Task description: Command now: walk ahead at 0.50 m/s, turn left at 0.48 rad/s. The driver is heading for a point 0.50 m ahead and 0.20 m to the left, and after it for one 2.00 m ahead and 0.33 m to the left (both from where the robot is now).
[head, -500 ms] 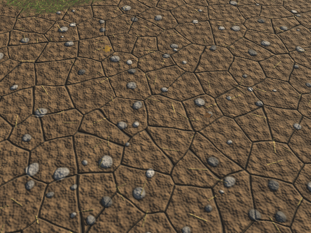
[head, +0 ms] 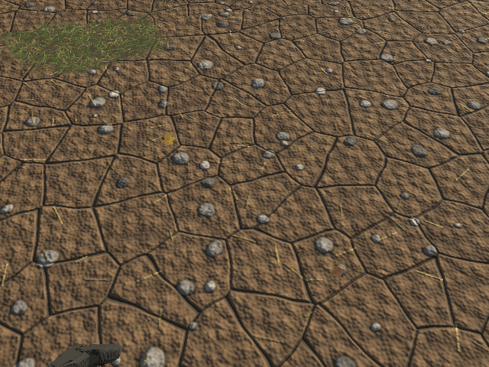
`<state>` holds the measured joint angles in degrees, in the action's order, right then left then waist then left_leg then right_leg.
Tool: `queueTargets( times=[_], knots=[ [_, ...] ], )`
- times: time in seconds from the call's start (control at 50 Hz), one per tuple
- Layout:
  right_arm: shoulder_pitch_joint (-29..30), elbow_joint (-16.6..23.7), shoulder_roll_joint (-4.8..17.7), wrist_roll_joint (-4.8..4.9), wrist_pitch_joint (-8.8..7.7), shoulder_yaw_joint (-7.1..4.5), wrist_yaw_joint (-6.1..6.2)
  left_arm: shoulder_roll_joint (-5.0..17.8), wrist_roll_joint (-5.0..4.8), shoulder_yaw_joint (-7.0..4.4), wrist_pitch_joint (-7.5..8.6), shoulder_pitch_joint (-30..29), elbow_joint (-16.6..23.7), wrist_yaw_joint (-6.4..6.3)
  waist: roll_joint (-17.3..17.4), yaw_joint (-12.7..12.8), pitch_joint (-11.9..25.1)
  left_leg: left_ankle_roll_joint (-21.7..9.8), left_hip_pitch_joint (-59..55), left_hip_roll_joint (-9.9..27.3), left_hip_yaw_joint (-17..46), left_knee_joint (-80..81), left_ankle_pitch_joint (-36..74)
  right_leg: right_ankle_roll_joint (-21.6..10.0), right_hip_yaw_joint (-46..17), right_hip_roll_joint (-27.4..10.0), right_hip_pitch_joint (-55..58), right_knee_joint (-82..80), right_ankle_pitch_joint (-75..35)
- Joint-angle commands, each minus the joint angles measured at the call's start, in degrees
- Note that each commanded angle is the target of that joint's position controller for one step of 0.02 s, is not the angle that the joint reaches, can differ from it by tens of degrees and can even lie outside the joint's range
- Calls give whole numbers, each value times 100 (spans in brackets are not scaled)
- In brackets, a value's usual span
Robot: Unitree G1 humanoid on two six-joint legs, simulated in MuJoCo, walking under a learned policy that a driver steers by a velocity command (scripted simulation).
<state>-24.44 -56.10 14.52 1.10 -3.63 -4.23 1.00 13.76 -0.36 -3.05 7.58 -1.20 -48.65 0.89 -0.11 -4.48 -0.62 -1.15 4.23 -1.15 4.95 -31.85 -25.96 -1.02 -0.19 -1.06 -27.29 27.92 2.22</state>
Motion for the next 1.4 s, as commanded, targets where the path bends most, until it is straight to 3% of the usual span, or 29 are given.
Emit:
queueTargets(
  times=[0.02, 0.04, 0.06, 0.08, 0.12, 0.3, 0.4, 0.46, 0.5, 0.52, 0.54, 0.56, 0.58, 0.64, 0.74, 0.8, 0.88, 0.94, 0.96, 0.98, 1.0, 1.02, 1.08, 1.14, 1.3, 1.32, 1.34, 1.36, 1.4],
  knots=[
    [-266, 722, 138, 115, -217, 69, -16, 1509, 108, -422, -9, 2358, -203, -55, -1862, 952, 2342, -121, 3832, -113, 266, -4033, -823, -1444, -4347, -2509, 5097, -995, 1649],
    [37, 724, 660, 206, -216, -63, -10, 982, 61, -280, -20, 1953, -101, -56, -1196, 930, 1531, -166, 4218, 238, 403, -4475, -443, -1184, -3548, -2292, 4424, -1056, 1972],
    [392, 788, 728, 174, -184, -90, 0, 737, 33, -204, -42, 1605, -35, -54, -698, 863, 953, -189, 4145, 512, 220, -4408, 86, -949, -2584, -2053, 3561, -1147, 1678],
    [569, 833, 652, 112, -148, -112, 14, 629, 63, -167, -57, 1280, -35, -38, -443, 703, 580, -186, 3881, 695, 169, -4134, 499, -843, -2018, -1804, 2799, -1355, 1285],
    [517, 877, 455, 90, -7, -152, -19, 519, 117, -138, -49, 1043, -91, -31, -673, 449, 230, -187, 3416, 941, 161, -3748, 915, -766, -1164, -1508, 2004, -1721, 779],
    [1670, 1466, 242, 27, 107, -75, -203, 962, 92, -302, -78, 1405, -252, -182, -275, 636, -207, -35, 3692, 907, -193, -1653, 2717, -807, 586, -1395, 2182, -2093, -437],
    [2521, 1906, 221, 37, 114, -4, -391, 1171, -27, -370, -244, 1848, -332, -198, -258, 904, -503, -202, 3764, 762, -647, -751, 2382, -690, 982, -1635, 2974, -1833, -665],
    [2341, 2039, 456, 34, 140, -106, -452, 1390, -97, -430, -361, 1772, -288, -212, -500, 617, -219, -491, 3016, 335, -1071, -561, 1553, -528, 1253, -1698, 3290, -963, -2825],
    [946, 1718, 910, 63, 151, -378, -412, 1460, -133, -434, -457, 1626, -226, -238, -472, -202, 567, -839, 1046, -232, -1323, -91, 1690, -301, 1524, -1441, 2885, 989, -3966],
    [-19, 1467, 1426, 61, 201, -605, -283, 1275, -19, -359, -426, 1682, -115, -252, 84, -583, 1104, -1151, -784, 229, -333, 47, 1775, 2, 1536, -1220, 1448, 2749, -2392],
    [182, 1497, 2077, 76, 158, -669, -247, 372, 171, -87, -244, 2116, 254, -173, 1595, 185, 1495, -2136, -2491, 1681, 2948, 610, 968, 321, 987, -53, -1157, 4718, 2943],
    [-80, 1679, 1662, -4, 73, -515, -275, 773, -77, -121, 25, 1537, 373, -94, 985, -208, 2186, -2342, -2786, 2077, 4272, 1448, 570, 220, -358, 99, -1793, 5348, 3252],
    [69, 1596, 1305, -54, -4, -410, -301, 988, -271, -182, 132, 1014, 540, -54, 682, -266, 1439, -2045, -2412, 1938, 3442, 1506, 1171, 80, -401, -135, -2306, 5296, 2711],
    [1279, 1904, 820, -102, -44, -236, -264, 1075, 25, -260, 61, 1211, 394, -144, 160, 496, 516, -1615, 4, 1347, 1688, 1482, 3581, 94, -436, -662, -1145, 4105, 1839],
    [1224, 1909, 1149, -69, 7, -327, -74, 710, 160, -191, -246, 983, 650, -203, 201, 645, 429, -1464, 1088, 857, 700, 1407, 5531, 455, -148, -287, -550, 2607, 1002],
    [1112, 1868, 980, -17, 134, -271, 37, 558, 111, -94, -243, 656, 691, -109, 502, 418, 625, -1089, 1029, 580, 306, 1233, 5043, 422, -31, -48, -128, 1263, -385],
    [847, 1631, 723, -136, 110, -121, 42, 655, 89, -80, -179, 383, 743, 58, 594, 197, 611, -992, 489, 933, 531, 1044, 4474, 199, -135, -89, 74, 548, -819],
    [1032, 1536, 745, -152, 77, -91, 16, 852, 138, -156, -118, 631, 715, 104, 538, 423, 531, -832, 173, 1005, 579, 374, 4659, -163, -40, 6, 365, -29, -488],
    [1000, 1534, 767, -154, 62, -93, 27, 1012, 176, -205, -104, 838, 674, 89, 387, 501, 652, -631, 198, 724, 412, -94, 4682, -313, -93, -37, 860, -241, -1584],
    [674, 1594, 765, -236, 25, -100, 42, 1388, 231, -281, -101, 883, 753, 69, -118, 284, 962, -351, 623, 221, 184, -888, 3859, -671, -699, -537, 1689, 73, -3615],
    [288, 1569, 699, -216, 2, -59, 74, 1440, 260, -287, -175, 1173, 787, 46, -825, 329, 1569, 65, 1591, -219, -98, -2285, 2133, -1606, -1743, -1399, 2810, 161, -4565],
    [594, 1674, 782, -238, 57, -40, 59, 1089, 157, -209, -279, 1512, 705, 36, -1424, 611, 1798, 333, 2405, -483, -124, -3291, -982, -2143, -2838, -1933, 3187, -349, -4333],
    [1116, 1794, 869, -77, 402, -105, 49, 1131, -2, -209, -518, 985, 935, 3, -328, 505, 855, 361, 3056, -36, 139, -3849, -790, -1544, -2714, -1530, 1916, -915, -325],
    [1204, 1825, 572, -126, 492, -50, 120, 1185, 67, -278, -735, 651, 1114, -103, -720, 368, 482, 355, 2302, -69, -183, -2284, -172, -1076, -2092, -781, 814, -1320, 1094],
    [886, 1719, 601, -86, 294, -119, 18, 1216, -79, -391, -940, 818, 1320, -257, -944, 289, 809, 114, 853, -219, -304, 424, 1185, -743, -2352, -503, 633, -1027, 1902],
    [736, 1720, 813, -134, 284, -191, 29, 1099, -86, -361, -952, 913, 1332, -270, -737, 252, 770, -87, 361, 237, -5, 823, 1168, -491, -2179, -281, 168, -706, 2277],
    [584, 1736, 1345, -316, 309, -323, 64, 827, -76, -300, -923, 770, 1508, -256, 460, 260, 586, -668, 67, 1451, 1316, 1351, 657, -140, -1339, 340, -897, 485, 2755],
    [927, 1828, 1487, -486, 299, -362, 43, 883, -59, -330, -825, 767, 1640, -219, 1691, 374, 404, -1341, 618, 2429, 2561, 1814, 1346, 71, -595, 720, -1258, 2011, 3098],
    [1691, 2115, 897, -375, 206, -182, 121, 1285, -45, -508, -851, 1327, 1268, -194, 803, 703, 380, -1119, 830, 2005, 1587, 1537, 2215, 266, -811, 462, -1058, 3508, 2561]
  ],
)
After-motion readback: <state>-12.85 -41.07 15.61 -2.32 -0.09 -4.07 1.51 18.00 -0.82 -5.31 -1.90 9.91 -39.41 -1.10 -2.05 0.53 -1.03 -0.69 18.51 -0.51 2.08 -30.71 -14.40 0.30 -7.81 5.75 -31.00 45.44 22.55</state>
